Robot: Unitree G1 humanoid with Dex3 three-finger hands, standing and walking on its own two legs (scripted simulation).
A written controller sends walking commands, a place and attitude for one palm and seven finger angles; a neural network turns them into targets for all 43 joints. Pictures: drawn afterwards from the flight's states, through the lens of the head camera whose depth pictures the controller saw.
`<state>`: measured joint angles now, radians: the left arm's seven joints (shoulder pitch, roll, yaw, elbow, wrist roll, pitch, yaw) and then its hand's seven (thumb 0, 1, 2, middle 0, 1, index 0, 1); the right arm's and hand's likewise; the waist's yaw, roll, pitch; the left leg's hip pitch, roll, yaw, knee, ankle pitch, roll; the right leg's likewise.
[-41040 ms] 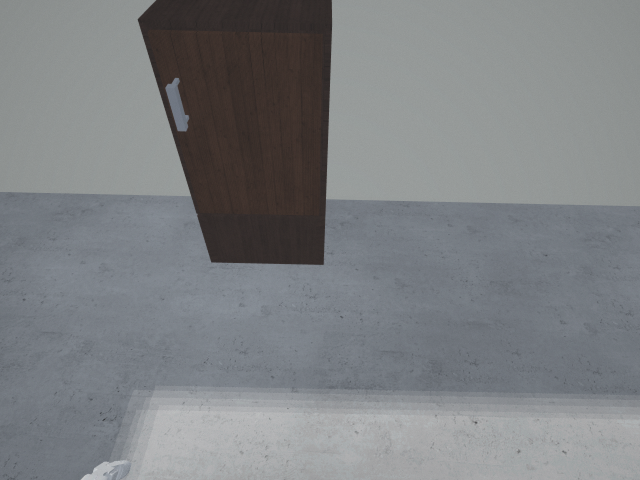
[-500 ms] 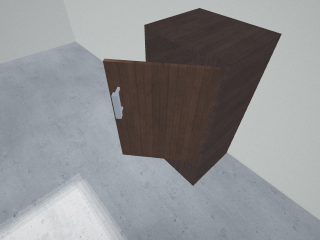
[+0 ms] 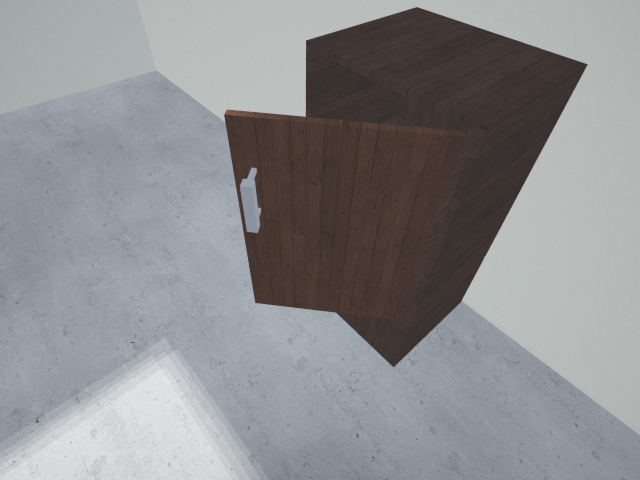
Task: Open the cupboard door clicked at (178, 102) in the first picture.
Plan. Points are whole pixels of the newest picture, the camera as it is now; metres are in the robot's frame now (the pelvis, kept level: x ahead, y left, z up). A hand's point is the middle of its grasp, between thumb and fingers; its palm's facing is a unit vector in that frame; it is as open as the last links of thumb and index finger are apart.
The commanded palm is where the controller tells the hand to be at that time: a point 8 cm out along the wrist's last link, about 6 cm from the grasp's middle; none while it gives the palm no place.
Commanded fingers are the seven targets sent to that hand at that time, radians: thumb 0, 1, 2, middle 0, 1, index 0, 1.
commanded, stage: look again from close up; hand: left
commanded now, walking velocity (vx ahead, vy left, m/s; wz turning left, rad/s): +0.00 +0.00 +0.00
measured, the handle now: (253, 200) +0.63 +0.17 -0.05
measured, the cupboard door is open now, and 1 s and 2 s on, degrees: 41 41 41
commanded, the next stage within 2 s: shuffle to correct the standing spot in 0.10 s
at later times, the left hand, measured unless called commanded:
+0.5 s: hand out of the picture +0.02 +0.16 -0.18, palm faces -0.01 -0.99 -0.15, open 7.4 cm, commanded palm none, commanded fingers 0.00 0.90 0.90 -0.20 -0.30 -0.20 -0.30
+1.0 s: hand out of the picture +0.11 +0.18 -0.18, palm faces -0.04 -0.97 -0.22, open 7.4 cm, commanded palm none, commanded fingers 0.00 0.90 0.90 -0.20 -0.30 -0.20 -0.30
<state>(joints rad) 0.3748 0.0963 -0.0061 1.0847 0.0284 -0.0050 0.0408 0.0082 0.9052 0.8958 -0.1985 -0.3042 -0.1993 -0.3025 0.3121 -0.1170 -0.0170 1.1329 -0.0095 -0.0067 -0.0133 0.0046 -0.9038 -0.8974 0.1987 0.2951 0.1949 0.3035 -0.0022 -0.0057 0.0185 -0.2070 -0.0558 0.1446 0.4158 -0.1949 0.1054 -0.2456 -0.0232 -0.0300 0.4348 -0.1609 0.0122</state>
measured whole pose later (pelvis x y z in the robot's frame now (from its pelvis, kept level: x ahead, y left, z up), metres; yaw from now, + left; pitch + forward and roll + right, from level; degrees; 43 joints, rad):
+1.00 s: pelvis +0.06 +0.00 -0.01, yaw -4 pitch -1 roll -1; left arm 0.24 0.15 0.03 1.00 0.03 0.00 0.06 0.01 0.91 0.90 -0.20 -0.30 -0.20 -0.30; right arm 0.21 -0.15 -0.06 1.07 0.00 0.03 -0.04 0.01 -0.92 -0.90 0.20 0.30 0.20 0.30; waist -0.01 0.01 0.10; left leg -0.22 -0.02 0.13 0.64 -0.42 0.02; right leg -0.24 -0.03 -0.05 0.57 -0.30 0.00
